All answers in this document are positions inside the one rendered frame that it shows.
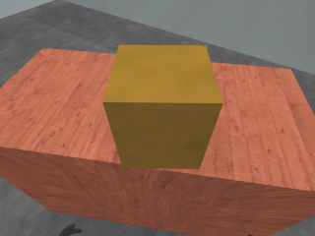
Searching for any pedestal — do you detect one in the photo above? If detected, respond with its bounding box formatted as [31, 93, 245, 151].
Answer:
[0, 48, 315, 236]

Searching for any left robot hand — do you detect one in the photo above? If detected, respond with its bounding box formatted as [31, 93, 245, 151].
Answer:
[58, 223, 82, 236]

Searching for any carton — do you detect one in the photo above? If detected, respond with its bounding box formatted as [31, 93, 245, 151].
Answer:
[102, 44, 223, 169]

